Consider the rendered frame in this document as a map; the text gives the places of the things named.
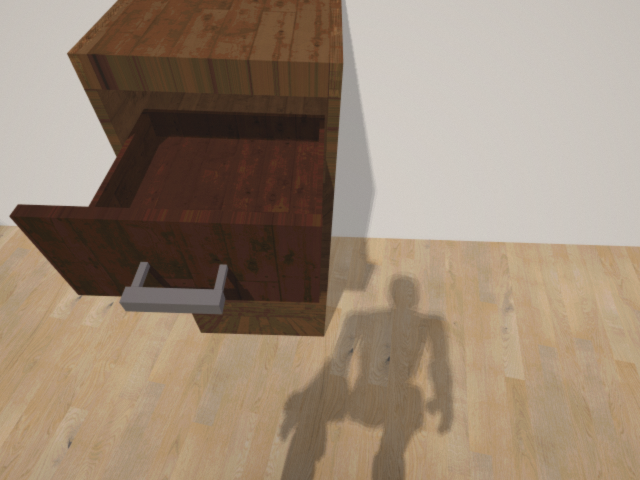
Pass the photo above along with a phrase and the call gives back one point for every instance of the drawer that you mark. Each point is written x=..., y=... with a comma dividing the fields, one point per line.
x=188, y=191

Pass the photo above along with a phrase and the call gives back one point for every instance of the handle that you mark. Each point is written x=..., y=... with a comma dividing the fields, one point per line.
x=173, y=300

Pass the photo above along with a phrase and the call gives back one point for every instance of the cabinet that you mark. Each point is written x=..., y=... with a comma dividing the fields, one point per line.
x=254, y=56

